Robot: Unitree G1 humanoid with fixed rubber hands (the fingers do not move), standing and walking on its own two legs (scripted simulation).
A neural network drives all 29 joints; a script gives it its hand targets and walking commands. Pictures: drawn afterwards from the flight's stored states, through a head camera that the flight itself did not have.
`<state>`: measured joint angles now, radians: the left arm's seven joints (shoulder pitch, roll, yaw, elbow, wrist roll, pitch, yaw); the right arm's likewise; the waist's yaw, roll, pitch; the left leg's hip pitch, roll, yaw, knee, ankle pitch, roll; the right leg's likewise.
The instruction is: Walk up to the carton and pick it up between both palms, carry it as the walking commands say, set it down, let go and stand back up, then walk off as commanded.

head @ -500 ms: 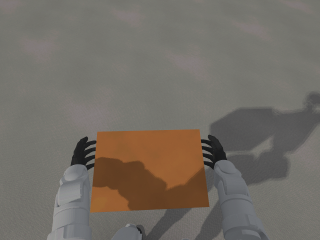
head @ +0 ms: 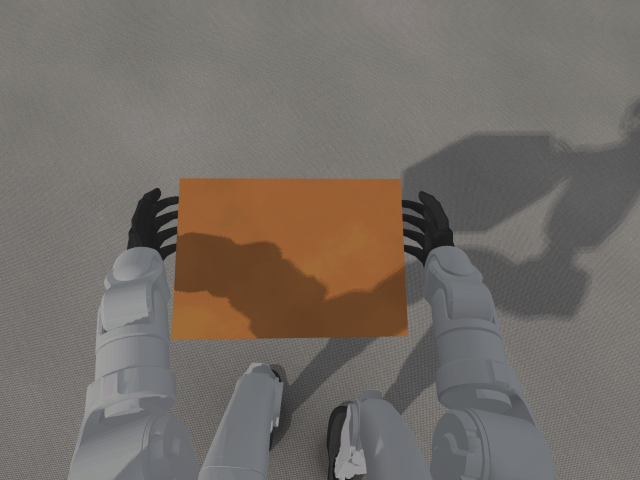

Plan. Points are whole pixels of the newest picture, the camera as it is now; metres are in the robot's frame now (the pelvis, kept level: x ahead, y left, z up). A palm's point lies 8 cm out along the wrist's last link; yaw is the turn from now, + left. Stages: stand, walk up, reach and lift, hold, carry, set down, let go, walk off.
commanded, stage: set down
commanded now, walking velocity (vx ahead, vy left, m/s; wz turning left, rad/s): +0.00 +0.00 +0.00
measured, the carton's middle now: (293, 264) +0.40 +0.08 -0.15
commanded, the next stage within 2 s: none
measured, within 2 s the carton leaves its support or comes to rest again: neither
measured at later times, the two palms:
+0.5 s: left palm (174, 253) +0.39 +0.26 -0.13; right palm (414, 257) +0.43 -0.11 -0.14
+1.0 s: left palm (189, 256) +0.41 +0.26 -0.22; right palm (397, 260) +0.45 -0.10 -0.23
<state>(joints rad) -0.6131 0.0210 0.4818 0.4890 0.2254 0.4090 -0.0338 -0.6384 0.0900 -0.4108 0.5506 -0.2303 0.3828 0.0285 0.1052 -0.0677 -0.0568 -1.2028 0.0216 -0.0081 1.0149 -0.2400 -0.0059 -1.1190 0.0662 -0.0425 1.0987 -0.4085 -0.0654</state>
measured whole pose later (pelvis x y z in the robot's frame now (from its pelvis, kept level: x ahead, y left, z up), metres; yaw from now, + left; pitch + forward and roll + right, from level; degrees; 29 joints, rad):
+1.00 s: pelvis -0.03 +0.02 -0.16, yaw -2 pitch +42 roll -1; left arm -0.85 0.11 0.43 0.55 0.07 0.39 0.07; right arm -0.90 -0.06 -0.32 0.66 -0.08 0.36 -0.08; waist 0.10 -0.07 -0.17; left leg -1.98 0.04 0.02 1.60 -0.36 0.02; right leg -1.89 0.07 -0.04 1.70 -0.55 -0.04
